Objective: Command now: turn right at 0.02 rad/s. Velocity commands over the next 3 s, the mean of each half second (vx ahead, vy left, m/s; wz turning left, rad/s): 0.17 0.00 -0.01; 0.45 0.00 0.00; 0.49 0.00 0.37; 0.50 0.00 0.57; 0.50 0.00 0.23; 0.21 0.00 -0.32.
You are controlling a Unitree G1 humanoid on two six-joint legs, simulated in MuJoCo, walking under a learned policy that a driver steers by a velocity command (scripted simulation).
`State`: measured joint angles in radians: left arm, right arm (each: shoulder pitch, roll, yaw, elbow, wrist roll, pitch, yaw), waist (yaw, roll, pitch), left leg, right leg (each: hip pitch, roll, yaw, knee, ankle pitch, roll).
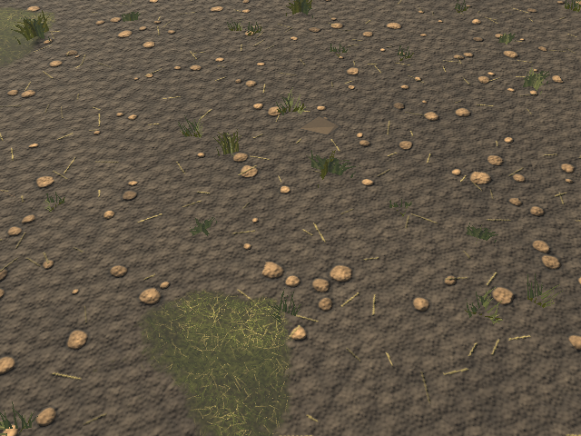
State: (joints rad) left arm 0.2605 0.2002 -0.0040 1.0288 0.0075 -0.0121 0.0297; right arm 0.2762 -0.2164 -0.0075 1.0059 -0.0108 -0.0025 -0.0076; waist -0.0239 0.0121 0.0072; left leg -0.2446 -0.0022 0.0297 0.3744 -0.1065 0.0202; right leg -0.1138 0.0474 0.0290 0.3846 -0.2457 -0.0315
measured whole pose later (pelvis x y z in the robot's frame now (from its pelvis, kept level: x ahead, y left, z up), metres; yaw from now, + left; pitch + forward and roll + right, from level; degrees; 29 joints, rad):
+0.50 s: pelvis +0.10 +0.04 -0.01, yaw +0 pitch +0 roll +0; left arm 0.42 0.22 0.04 1.13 0.02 -0.04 0.01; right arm 0.28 -0.21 -0.05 1.01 -0.02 -0.08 0.01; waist 0.00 -0.04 0.01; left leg -0.25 -0.02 0.09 0.54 -0.27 0.07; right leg -0.13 0.00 0.03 0.71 -0.45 -0.06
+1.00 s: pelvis +0.35 +0.02 -0.02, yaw +1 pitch +0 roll +0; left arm 0.08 0.20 0.05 0.93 0.03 -0.07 -0.01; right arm 0.43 -0.17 -0.02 1.09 -0.01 -0.07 0.00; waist -0.03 0.01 0.07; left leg -0.13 -0.03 0.01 1.04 -0.45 0.09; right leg -0.42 0.05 -0.13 0.58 -0.17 -0.13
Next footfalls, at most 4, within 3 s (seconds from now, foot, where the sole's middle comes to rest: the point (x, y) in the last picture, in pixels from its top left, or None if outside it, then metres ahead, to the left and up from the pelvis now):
0.94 right None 0.49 -0.04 -0.78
1.50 left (246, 356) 0.75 0.13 -0.78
2.00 right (256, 245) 1.12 0.12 -0.78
2.50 left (153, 233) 1.18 0.43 -0.78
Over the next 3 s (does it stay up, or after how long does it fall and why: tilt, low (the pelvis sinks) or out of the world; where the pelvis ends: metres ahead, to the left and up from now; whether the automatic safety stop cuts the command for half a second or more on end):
stays up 1.23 0.36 -0.02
